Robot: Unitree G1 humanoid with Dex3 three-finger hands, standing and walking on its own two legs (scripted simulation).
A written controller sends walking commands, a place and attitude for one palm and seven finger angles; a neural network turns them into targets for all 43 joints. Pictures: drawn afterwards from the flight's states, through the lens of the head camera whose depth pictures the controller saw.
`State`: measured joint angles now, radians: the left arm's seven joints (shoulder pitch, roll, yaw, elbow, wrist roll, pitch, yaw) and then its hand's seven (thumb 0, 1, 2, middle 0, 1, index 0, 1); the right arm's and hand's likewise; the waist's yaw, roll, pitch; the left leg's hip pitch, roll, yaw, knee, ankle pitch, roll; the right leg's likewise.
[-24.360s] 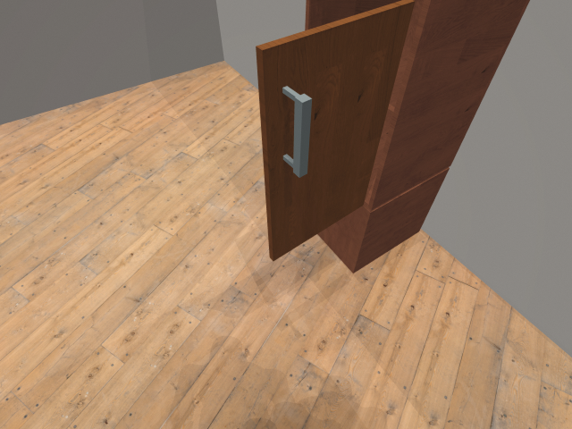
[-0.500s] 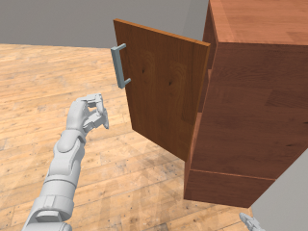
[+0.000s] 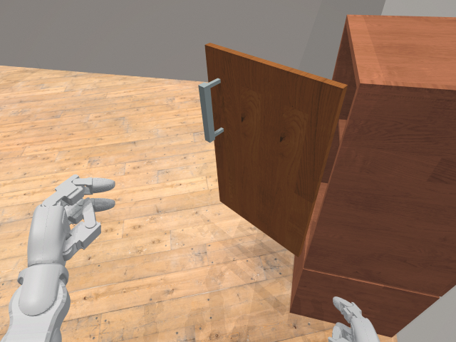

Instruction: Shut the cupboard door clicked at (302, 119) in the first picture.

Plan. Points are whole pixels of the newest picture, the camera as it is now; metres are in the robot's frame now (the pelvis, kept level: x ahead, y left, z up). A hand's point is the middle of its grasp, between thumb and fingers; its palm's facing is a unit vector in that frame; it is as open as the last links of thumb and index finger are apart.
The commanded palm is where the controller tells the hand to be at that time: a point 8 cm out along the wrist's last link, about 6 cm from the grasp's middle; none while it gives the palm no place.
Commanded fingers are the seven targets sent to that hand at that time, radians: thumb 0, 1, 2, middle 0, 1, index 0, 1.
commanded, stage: draw the hand back to the body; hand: left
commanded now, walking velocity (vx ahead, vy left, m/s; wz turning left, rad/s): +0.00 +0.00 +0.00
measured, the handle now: (212, 111) +0.66 +0.12 +0.08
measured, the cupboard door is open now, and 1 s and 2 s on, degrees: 61 61 61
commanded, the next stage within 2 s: step back with the hand held close in 0.56 s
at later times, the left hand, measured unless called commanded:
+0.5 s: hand (51, 252) +0.18 +0.26 +0.15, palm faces +0.48 -0.80 -0.37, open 7.4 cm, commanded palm +0.13 +0.30 +0.17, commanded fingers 0.00 0.90 0.90 -0.20 -0.30 -0.20 -0.30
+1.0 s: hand (53, 248) +0.19 +0.27 +0.15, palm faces +0.37 -0.79 -0.49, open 7.4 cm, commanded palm +0.13 +0.31 +0.17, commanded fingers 0.00 0.90 0.90 -0.20 -0.30 -0.20 -0.30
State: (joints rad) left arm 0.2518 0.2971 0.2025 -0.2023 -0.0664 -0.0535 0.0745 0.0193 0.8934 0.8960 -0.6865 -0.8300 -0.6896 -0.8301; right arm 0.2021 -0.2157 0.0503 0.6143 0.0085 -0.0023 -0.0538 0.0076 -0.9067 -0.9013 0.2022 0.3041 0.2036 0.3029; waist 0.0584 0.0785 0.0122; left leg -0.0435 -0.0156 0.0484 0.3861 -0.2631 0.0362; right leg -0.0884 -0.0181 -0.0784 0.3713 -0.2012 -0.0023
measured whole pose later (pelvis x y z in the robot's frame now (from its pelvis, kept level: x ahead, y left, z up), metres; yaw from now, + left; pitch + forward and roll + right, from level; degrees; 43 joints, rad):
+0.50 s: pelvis +0.00 +0.00 +0.00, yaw +0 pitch -5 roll -1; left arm 0.44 0.32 0.33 -0.34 -0.06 -0.09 0.11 0.02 0.89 0.90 -0.22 -0.32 -0.22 -0.32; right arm 0.20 -0.23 0.02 0.64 0.00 -0.09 -0.07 0.01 -0.91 -0.90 0.20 0.30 0.20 0.30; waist 0.07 0.06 0.00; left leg -0.06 -0.01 0.04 0.41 -0.27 0.03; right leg -0.10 -0.02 -0.08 0.40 -0.21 0.00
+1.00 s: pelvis -0.02 +0.01 -0.01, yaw -2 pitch +1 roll -1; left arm 0.53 0.40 0.39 -0.41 -0.05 -0.16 0.12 0.02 0.89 0.90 -0.21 -0.31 -0.21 -0.31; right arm 0.20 -0.26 -0.03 0.57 0.02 0.02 -0.08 0.01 -0.91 -0.90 0.20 0.30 0.20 0.30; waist 0.00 0.05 -0.01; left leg -0.24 -0.02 0.08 0.51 -0.29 0.06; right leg -0.29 -0.03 -0.05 0.49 -0.21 0.01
